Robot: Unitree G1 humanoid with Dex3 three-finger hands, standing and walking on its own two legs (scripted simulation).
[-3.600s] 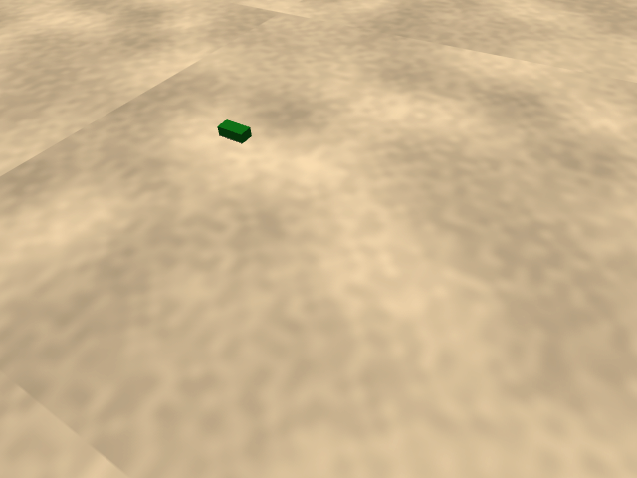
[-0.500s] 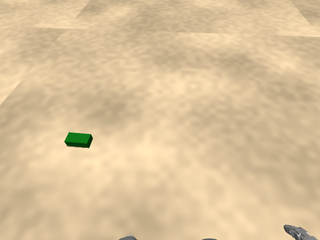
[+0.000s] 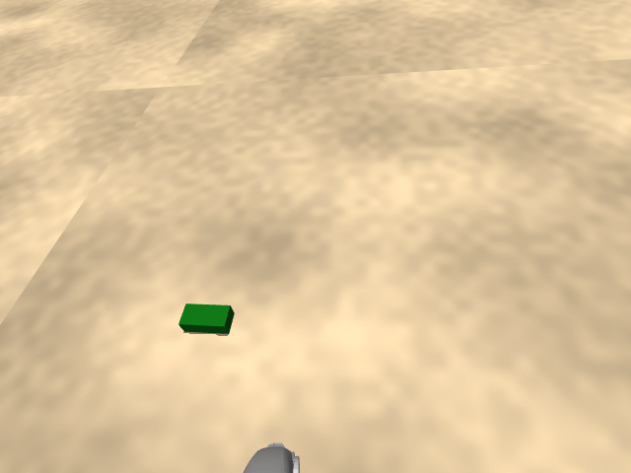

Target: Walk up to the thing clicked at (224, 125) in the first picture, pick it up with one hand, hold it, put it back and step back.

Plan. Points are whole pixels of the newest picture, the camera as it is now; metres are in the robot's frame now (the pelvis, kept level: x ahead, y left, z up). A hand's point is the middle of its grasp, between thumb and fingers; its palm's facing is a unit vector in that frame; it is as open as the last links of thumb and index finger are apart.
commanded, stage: walk up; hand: left
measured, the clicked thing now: (207, 318) +0.72 +0.51 -0.72
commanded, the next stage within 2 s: none
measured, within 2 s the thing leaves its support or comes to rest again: neither
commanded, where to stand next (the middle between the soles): +0.30 +0.28 m, yaw -5 degrees
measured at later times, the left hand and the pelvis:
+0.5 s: hand (41, 440) +0.20 +0.46 -0.11, palm faces -0.04 -0.84 -0.55, open 7.4 cm; pelvis +0.11 +0.16 +0.00, yaw -1 degrees
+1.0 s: hand out of the picture +0.24 +0.63 -0.16, palm faces -0.07 -0.89 -0.45, open 7.4 cm; pelvis +0.17 +0.34 -0.01, yaw -2 degrees
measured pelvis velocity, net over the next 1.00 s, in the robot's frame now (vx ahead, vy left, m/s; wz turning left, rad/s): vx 0.17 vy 0.34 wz -0.04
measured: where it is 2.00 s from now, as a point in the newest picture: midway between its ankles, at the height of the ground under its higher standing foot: outside the picture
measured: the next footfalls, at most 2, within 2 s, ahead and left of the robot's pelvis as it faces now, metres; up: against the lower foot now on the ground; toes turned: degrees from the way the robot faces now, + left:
left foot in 0.08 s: +0.12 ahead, +0.22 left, +0.00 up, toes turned +4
right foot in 0.40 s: +0.23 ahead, +0.05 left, +0.00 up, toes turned -8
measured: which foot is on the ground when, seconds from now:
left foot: up 0.00-0.06, down 0.08-0.40, up 0.42-0.72, down 0.74-1.00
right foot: down 0.00-0.10, up 0.12-0.38, down 0.40-0.76, up 0.78-1.00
